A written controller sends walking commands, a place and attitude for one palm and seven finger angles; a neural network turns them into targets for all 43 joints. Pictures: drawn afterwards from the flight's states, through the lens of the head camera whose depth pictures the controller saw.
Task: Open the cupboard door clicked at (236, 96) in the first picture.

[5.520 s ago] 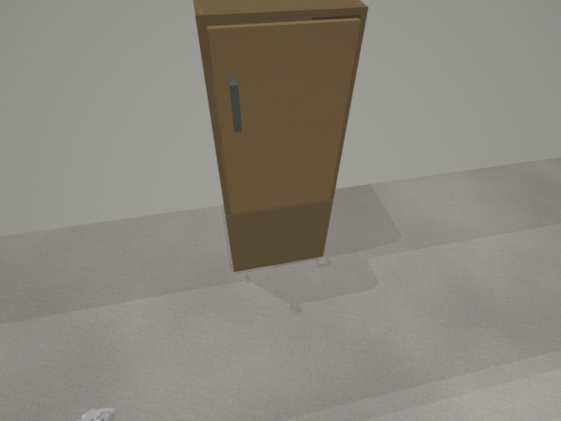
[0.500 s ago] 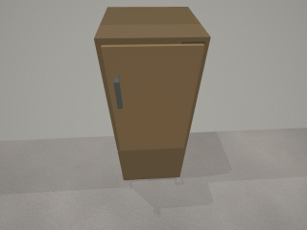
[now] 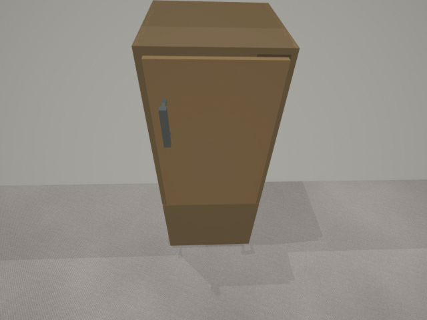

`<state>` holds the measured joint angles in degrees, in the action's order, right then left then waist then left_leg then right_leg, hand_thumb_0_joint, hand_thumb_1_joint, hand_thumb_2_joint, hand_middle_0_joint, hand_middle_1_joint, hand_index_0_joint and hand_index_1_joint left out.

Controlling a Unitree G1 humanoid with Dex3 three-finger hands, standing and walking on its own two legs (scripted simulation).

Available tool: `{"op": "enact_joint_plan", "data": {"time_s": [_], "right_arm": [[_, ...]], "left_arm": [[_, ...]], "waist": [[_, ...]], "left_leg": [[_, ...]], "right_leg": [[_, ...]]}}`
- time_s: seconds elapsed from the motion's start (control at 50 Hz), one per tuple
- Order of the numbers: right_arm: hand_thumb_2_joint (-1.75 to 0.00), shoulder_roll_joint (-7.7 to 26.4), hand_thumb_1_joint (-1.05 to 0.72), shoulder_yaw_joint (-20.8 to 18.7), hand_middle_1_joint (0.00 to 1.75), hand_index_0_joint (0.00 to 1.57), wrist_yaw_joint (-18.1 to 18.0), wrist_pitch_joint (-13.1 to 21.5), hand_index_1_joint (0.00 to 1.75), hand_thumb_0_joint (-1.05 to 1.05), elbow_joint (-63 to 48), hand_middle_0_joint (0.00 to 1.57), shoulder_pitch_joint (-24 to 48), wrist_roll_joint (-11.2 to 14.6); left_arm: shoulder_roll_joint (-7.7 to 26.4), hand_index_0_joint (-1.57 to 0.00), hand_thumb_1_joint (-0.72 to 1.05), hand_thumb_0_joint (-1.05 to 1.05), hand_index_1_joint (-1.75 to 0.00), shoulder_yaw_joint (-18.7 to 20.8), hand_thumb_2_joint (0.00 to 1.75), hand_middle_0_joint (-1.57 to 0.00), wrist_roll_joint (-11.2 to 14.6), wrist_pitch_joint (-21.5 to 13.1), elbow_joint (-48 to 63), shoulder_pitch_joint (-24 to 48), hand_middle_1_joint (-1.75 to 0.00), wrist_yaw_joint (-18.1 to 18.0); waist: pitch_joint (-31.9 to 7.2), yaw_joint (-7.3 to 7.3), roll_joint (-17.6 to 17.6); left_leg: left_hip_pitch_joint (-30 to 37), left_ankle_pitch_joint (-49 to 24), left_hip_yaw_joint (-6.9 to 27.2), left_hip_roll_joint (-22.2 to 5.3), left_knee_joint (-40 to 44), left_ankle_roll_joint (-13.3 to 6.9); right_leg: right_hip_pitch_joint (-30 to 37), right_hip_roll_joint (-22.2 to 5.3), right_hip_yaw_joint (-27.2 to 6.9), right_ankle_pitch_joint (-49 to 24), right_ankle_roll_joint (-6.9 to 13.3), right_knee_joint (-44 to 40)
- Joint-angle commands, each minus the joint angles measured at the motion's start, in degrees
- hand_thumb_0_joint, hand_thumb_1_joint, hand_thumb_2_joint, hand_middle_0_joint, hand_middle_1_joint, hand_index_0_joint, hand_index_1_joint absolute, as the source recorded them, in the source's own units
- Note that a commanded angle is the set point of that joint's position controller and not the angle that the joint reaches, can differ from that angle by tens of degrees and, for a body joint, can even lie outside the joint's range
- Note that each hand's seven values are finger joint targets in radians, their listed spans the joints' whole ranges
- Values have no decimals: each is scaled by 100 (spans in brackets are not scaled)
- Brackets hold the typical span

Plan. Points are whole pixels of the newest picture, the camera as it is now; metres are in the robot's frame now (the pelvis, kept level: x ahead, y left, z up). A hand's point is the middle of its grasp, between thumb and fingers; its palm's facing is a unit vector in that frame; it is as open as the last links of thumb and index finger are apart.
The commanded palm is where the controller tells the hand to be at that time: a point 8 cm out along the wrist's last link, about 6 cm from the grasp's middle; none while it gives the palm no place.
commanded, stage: shuffle to correct the standing spot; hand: left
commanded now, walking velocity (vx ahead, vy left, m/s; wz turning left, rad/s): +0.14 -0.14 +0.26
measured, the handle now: (165, 123) +0.59 +0.16 +0.04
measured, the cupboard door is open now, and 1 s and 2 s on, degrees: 0 0 0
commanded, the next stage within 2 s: come to a stop and stand still in 0.42 s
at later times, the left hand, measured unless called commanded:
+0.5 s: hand out of the picture +0.07 +0.14 -0.17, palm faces +0.11 -0.98 -0.15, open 7.3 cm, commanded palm none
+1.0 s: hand out of the picture +0.12 +0.12 -0.18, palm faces +0.18 -0.97 -0.18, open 7.3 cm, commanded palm none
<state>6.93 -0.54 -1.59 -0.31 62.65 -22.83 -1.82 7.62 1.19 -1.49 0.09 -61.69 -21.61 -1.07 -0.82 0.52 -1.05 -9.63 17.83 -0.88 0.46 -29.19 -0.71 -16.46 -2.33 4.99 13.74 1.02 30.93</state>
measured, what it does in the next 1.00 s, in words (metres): steps to the right: right foot, then left foot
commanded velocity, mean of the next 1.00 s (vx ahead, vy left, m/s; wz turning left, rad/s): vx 0.03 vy -0.01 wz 0.03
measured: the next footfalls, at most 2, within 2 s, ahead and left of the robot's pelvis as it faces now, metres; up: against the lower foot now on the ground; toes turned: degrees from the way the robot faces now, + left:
right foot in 0.62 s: +0.21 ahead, -0.20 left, +0.00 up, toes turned -2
left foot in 0.96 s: +0.12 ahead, +0.01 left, +0.00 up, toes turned +10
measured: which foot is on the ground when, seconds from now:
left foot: down 0.00-0.62, up 0.64-0.94, down 0.96-1.00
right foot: down 0.00-0.26, up 0.28-0.60, down 0.62-0.98, up 1.00-1.00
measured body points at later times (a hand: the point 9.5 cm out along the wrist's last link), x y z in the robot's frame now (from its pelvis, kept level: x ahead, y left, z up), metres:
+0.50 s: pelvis +0.07 -0.04 +0.01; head +0.09 -0.02 +0.46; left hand +0.07 +0.19 -0.16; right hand +0.07 -0.25 -0.14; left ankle +0.02 +0.09 -0.73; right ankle +0.13 -0.17 -0.69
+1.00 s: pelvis +0.07 -0.08 -0.01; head +0.07 -0.05 +0.44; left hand +0.11 +0.17 -0.17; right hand +0.15 -0.30 -0.14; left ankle +0.08 +0.01 -0.74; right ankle +0.17 -0.20 -0.73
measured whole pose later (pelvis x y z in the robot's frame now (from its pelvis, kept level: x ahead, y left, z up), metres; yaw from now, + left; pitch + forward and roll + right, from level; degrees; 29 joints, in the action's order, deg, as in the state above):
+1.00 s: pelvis +0.07 -0.08 -0.01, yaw +6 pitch -2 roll +0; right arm 8.4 -2.5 -0.8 -1.1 56.3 -12.7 -1.1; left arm 11.2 3.1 -1.0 2.7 -55.0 -11.9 -2.0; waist 2.5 -0.9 -3.7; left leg -15.1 15.8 -5.6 1.1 -33.4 -2.3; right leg -22.2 -4.3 5.2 13.9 0.1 34.9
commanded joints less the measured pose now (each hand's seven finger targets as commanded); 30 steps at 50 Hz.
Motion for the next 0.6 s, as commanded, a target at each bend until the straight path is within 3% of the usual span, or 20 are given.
{"op": "enact_joint_plan", "data": {"time_s": [0.0, 0.04, 0.06, 0.08, 0.1, 0.12, 0.16, 0.2, 0.22, 0.24, 0.26, 0.3, 0.36, 0.42, 0.48, 0.5, 0.52, 0.54, 0.56, 0.58], "right_arm": [[-90, 634, -90, -129, 30, 20, -43, 202, 30, 0, -372, 20, -81, 24], [-90, 473, -90, -105, 30, 20, -35, 202, 30, 0, -385, 20, -151, 27], [-90, 369, -90, -87, 30, 20, -36, 184, 30, 0, -400, 20, -184, 30], [-90, 310, -90, -88, 30, 20, -34, 182, 30, 0, -422, 20, -166, 30], [-90, 291, -90, -95, 30, 20, -15, 180, 30, 0, -474, 20, -53, 26], [-90, 327, -90, -88, 30, 20, 10, 186, 30, 0, -539, 20, 78, 25], [-90, 187, -90, -56, 30, 20, 65, 196, 30, 0, -488, 20, 53, 39], [-90, 119, -90, -23, 30, 20, 64, 246, 30, 0, -223, 20, -470, 38], [-90, 411, -90, -99, 30, 20, 5, 282, 30, 0, -101, 20, -788, 13], [-90, 910, -90, -225, 30, 20, -86, 292, 30, 0, -75, 20, -1068, -30], [-90, 1060, -90, -295, 30, 20, -159, 261, 30, 0, -87, 20, -1109, -29], [-90, 858, -90, -214, 30, 20, -185, 321, 30, 0, -95, 20, -853, -30], [-90, 860, -90, -206, 30, 20, -189, 400, 30, 0, -236, 20, -445, -33], [-90, 937, -90, -245, 30, 20, -189, 374, 30, 0, -280, 20, -278, -44], [-90, 1056, -90, -325, 30, 20, -185, 288, 30, 0, -312, 20, -85, -72], [-90, 1140, -90, -369, 30, 20, -182, 251, 30, 0, -340, 20, -15, -70], [-90, 1182, -90, -394, 30, 20, -166, 213, 30, 0, -355, 20, 62, -59], [-90, 1119, -90, -388, 30, 20, -130, 184, 30, 0, -360, 20, 41, -33], [-90, 872, -90, -338, 30, 20, -77, 185, 30, 0, -358, 20, -58, 13], [-90, 407, -90, -234, 30, 20, -27, 170, 30, 0, -404, 20, -270, 84]], "left_arm": [[390, -20, 90, 0, -30, 136, 90, -20, -19, -147, 215, -465, -30, 24], [523, -20, 90, 0, -30, 159, 90, -20, -14, -158, 181, -583, -30, 7], [623, -20, 90, 0, -30, 187, 90, -20, -14, -159, 158, -651, -30, -16], [688, -20, 90, 0, -30, 237, 90, -20, -18, -158, 152, -762, -30, -38], [716, -20, 90, 0, -30, 260, 90, -20, -21, -168, 157, -810, -30, -59], [679, -20, 90, 0, -30, 256, 90, -20, -33, -179, 181, -758, -30, -78], [648, -20, 90, 0, -30, 233, 90, -20, -42, -187, 180, -609, -30, -109], [517, -20, 90, 0, -30, 179, 90, -20, 14, -133, 224, -303, -30, -86], [276, -20, 90, 0, -30, 119, 90, -20, 42, -104, 275, -280, -30, -41], [54, -20, 90, 0, -30, 54, 90, -20, 34, -101, 396, -266, -30, 16], [236, -20, 90, 0, -30, 81, 90, -20, -48, -87, 547, 18, -30, 55], [314, -20, 90, 0, -30, 170, 90, -20, -92, -62, 538, 206, -30, 92], [128, -20, 90, 0, -30, 166, 90, -20, -33, -40, 532, 215, -30, 179], [37, -20, 90, 0, -30, 163, 90, -20, -4, 50, 599, 366, -30, 200], [139, -20, 90, 0, -30, 208, 90, -20, 17, 59, 699, 604, -30, 229], [183, -20, 90, 0, -30, 226, 90, -20, 17, 55, 709, 556, -30, 239], [231, -20, 90, 0, -30, 251, 90, -20, 21, 17, 660, 316, -30, 231], [342, -20, 90, 0, -30, 281, 90, -20, 12, -51, 523, -76, -30, 200], [626, -20, 90, 0, -30, 315, 90, -20, 9, -137, 427, -401, -30, 126], [1130, -20, 90, 0, -30, 392, 90, -20, -8, -204, 354, -578, -30, 26]], "waist": [[904, -128, 213], [835, -142, -226], [802, -143, -716], [702, -164, -1050], [672, -179, -1196], [719, -174, -1068], [566, -15, -368], [355, 238, 7], [394, 315, 841], [433, 396, 1819], [599, 457, 1251], [831, 290, 962], [794, 96, 644], [645, 83, 1008], [670, 118, 1270], [598, 92, 1286], [449, -28, 1124], [202, -191, 798], [-157, -294, 86], [-616, -302, -1410]], "left_leg": [[-1568, 966, 838, -665, 896, -425], [-1729, 887, 384, -302, 244, -313], [-1821, 749, 72, -101, -260, -250], [-1817, 693, -225, -26, -933, -221], [-1891, 892, -288, -112, -1480, -219], [-1961, 1039, -267, -225, -1705, -236], [-1396, 831, -370, -326, -1126, -226], [-55, -62, -447, -263, 231, -156], [357, -27, 556, -901, 872, -305], [774, -435, 2222, -2127, 1518, -782], [957, -1121, 2621, -2654, 1628, -1231], [440, -2610, 1857, -2378, 1393, -1196], [290, -3531, 895, -1999, 1217, -994], [7, -3318, 297, -1706, 1188, -771], [-128, -2988, 184, -1657, 987, -656], [-164, -2804, 204, -1677, 834, -612], [-273, -2423, 169, -1593, 542, -509], [-443, -1895, 47, -1297, 95, -323], [-857, -1136, -149, -922, -450, -93], [-1542, 981, -557, -299, -1424, 160]], "right_leg": [[483, -359, -524, 719, 170, -489], [608, -681, -979, 1261, 333, -897], [728, -893, -1268, 1541, 467, -1180], [701, -1236, -1616, 1775, 627, -1548], [655, -1461, -1812, 1713, 816, -1823], [603, -1532, -1794, 1396, 963, -1881], [339, -1422, -1248, 782, 983, -1578], [-381, -885, -436, 652, 625, -732], [-941, -457, -14, 672, 336, 176], [-1874, -32, 417, 1134, 23, 1166], [-2314, -88, 24, 1622, 56, 2040], [-2284, -246, -381, 1196, 44, 2892], [-1990, -258, -289, 741, -82, 2700], [-1413, -198, -121, 356, -162, 1996], [-890, -34, 133, 331, -161, 932], [-634, 10, 194, 213, -148, 594], [-141, 53, 220, -125, -137, 131], [561, 58, 192, -676, -177, -411], [1426, -324, -219, -1609, -120, -581], [2126, -1605, -1525, -2995, 229, -659]]}}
